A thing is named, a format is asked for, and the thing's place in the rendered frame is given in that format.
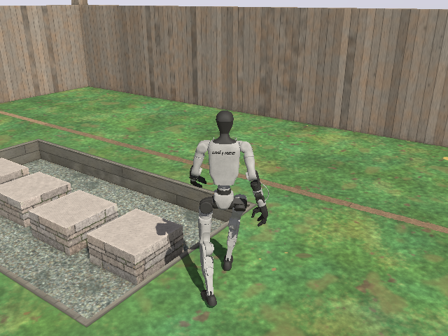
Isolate robot right upper arm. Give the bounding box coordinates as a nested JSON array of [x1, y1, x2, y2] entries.
[[239, 141, 257, 181]]

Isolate humanoid robot head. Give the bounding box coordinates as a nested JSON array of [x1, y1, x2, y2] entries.
[[213, 111, 237, 144]]

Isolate left robot forearm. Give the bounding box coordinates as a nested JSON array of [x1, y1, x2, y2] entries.
[[189, 166, 198, 181]]

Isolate left robot hand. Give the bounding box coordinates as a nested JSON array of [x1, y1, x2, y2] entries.
[[190, 176, 207, 188]]

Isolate right robot hand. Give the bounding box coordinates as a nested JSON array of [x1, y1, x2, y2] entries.
[[252, 205, 268, 227]]

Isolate robot left upper arm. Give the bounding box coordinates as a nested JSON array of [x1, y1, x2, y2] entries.
[[191, 140, 210, 176]]

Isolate right robot forearm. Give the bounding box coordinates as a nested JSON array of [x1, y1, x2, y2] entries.
[[250, 171, 266, 207]]

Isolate robot torso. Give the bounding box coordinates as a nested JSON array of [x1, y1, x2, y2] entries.
[[208, 138, 241, 210]]

